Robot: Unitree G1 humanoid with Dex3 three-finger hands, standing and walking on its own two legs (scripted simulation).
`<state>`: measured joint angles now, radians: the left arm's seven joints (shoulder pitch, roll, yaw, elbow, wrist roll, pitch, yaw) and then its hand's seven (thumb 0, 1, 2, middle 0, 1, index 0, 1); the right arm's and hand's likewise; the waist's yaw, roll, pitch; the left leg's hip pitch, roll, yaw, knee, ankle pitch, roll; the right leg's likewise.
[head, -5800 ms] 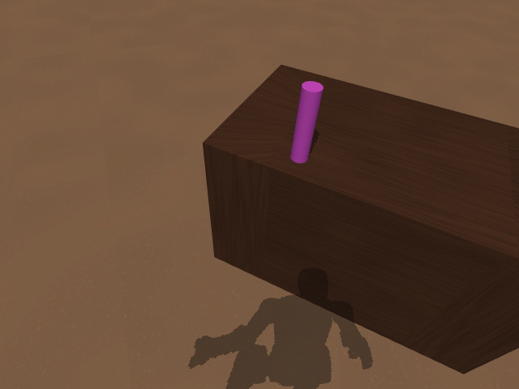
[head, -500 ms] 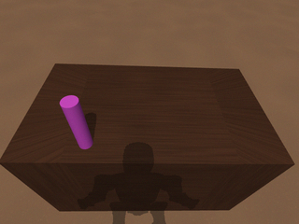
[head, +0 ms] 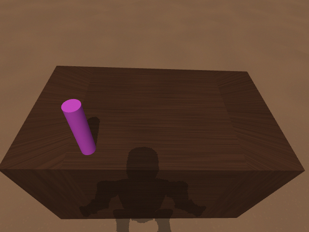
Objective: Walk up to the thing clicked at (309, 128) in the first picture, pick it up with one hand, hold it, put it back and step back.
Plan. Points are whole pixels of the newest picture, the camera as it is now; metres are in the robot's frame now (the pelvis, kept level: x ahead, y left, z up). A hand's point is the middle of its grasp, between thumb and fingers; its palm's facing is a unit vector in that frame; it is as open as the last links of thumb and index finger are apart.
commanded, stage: stand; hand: left
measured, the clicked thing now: (81, 130) +0.44 +0.22 -0.02
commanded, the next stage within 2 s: rise first in 0.18 s
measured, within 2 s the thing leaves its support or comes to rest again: neither
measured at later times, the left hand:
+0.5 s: hand out of the picture +0.16 +0.24 -0.14, palm faces +0.15 -0.94 -0.31, open 10.4 cm
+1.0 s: hand (42, 220) +0.18 +0.26 -0.05, palm faces +0.27 -0.90 -0.34, open 17.2 cm
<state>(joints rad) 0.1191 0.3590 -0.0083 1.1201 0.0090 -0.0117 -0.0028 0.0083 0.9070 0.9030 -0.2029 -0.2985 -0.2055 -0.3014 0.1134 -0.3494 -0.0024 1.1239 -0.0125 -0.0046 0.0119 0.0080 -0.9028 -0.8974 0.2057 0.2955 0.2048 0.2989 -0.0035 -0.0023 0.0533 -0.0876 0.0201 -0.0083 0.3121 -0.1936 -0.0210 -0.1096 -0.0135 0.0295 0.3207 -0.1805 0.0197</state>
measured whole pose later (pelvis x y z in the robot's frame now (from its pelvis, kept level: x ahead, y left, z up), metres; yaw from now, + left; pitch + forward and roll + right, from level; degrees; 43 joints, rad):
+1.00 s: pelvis +0.01 +0.01 -0.01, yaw +1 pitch -1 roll +0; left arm 0.33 0.29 0.16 0.33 -0.04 -0.08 0.07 0.00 -0.47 0.05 -0.04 -0.05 -0.05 -0.05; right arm 0.26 -0.22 -0.08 0.56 0.03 -0.08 -0.06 0.00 0.48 -0.05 0.06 0.05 0.06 0.05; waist 0.02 0.01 0.01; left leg -0.16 0.01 -0.02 0.44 -0.27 -0.01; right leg -0.16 -0.02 0.02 0.42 -0.24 0.03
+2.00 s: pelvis -0.01 +0.00 -0.01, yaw +2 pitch -2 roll +0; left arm 0.41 0.28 0.26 0.07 -0.04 -0.22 0.01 -0.01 -0.58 0.05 -0.07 -0.06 -0.07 -0.07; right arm 0.23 -0.22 -0.11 0.65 0.00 -0.10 -0.03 -0.01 0.51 -0.05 0.06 0.05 0.06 0.05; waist 0.04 0.03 0.03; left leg -0.18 0.01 -0.04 0.48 -0.27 -0.01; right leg -0.18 -0.02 0.00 0.46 -0.25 0.03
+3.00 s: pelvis -0.02 +0.02 -0.04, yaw +1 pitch +10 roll -2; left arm -0.41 0.69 0.61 0.98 -0.27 -0.29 -0.58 -0.01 -0.57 0.09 -0.04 -0.04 -0.04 -0.05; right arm 0.25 -0.23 0.04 0.55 0.00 -0.20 -0.08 -0.01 0.53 -0.05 0.06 0.05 0.06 0.05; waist -0.07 -0.03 -0.09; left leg -0.57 0.02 -0.05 0.77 -0.37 0.00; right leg -0.54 -0.01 0.00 0.70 -0.32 0.04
